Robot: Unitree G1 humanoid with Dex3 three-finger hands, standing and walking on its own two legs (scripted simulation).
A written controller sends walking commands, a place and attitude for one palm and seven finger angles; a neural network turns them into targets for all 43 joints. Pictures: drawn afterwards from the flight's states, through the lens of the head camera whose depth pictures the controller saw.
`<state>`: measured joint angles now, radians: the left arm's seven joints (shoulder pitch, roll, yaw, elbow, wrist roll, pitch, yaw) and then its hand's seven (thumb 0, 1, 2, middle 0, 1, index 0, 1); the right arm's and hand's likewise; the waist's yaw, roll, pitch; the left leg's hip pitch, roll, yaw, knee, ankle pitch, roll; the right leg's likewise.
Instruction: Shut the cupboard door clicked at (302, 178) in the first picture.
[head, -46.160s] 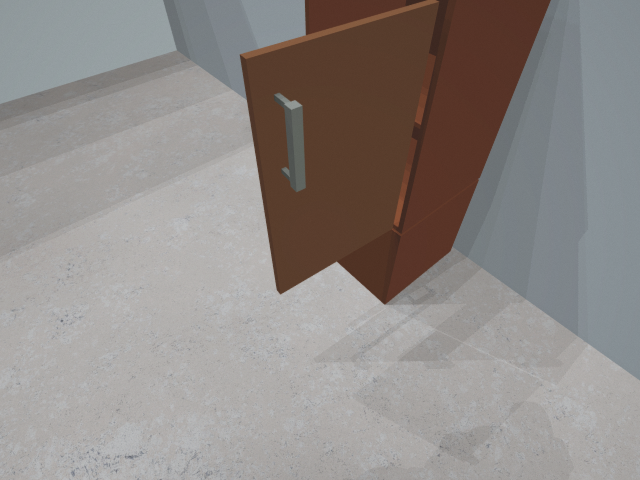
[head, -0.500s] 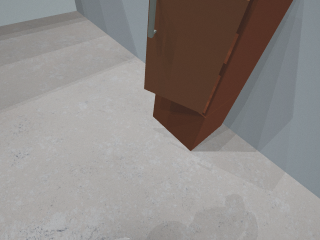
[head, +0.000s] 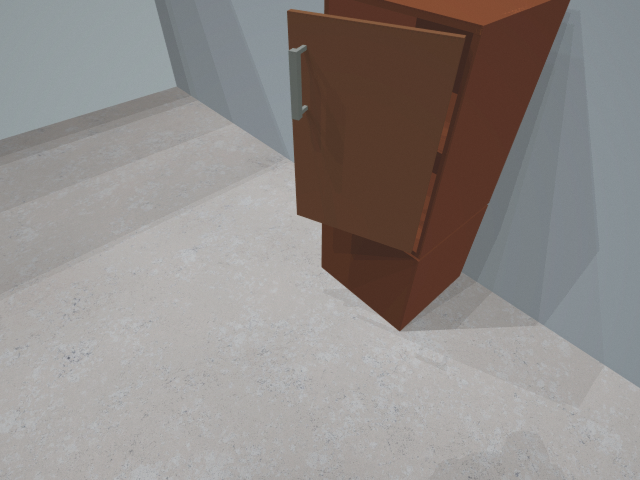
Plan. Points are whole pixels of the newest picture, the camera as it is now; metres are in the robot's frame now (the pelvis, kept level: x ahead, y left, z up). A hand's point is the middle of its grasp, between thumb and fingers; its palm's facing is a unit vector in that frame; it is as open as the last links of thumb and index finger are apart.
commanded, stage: let the arm hang, fingers relaxed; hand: left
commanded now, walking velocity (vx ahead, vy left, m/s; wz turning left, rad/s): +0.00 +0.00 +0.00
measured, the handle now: (299, 83) +0.94 +0.11 +0.10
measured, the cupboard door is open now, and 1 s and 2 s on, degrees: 21 21 21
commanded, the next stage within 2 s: look to check the result in 0.18 s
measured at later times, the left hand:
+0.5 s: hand out of the picture +0.09 +0.22 -0.16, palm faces -0.02 -0.95 -0.32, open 7.4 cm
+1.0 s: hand out of the picture +0.09 +0.21 -0.16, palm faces +0.01 -0.95 -0.31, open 7.4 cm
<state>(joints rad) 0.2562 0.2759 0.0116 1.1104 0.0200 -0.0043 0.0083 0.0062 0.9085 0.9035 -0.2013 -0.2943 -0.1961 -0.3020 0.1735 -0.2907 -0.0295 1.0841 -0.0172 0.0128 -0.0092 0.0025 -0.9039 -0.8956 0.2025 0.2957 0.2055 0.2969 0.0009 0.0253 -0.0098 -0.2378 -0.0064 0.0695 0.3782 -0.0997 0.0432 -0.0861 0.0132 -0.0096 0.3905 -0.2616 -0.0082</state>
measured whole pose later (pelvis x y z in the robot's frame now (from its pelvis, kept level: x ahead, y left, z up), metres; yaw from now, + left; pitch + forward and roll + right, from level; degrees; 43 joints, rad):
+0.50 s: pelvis +0.03 -0.01 +0.00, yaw +0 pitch -2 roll +0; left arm 0.16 0.30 0.01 1.12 0.01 -0.01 0.01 0.01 0.91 0.90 -0.20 -0.29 -0.20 -0.30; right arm 0.16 -0.29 0.00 1.13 -0.01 0.01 -0.01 0.00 -0.90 -0.90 0.20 0.30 0.21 0.30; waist -0.02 0.01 0.05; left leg -0.20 0.00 0.07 0.35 -0.12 0.02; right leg -0.02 0.02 -0.01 0.31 -0.26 -0.02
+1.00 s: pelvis +0.05 -0.02 +0.00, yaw +1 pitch -1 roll +1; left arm 0.17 0.28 0.01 1.12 0.01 0.00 0.02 0.01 0.91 0.90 -0.20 -0.29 -0.20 -0.30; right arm 0.13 -0.30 0.00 1.10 -0.01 0.01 -0.02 0.00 -0.90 -0.90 0.20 0.30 0.21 0.30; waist -0.01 0.00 0.04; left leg -0.19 0.00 0.05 0.37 -0.15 0.01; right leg -0.01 0.02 -0.03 0.32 -0.29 -0.03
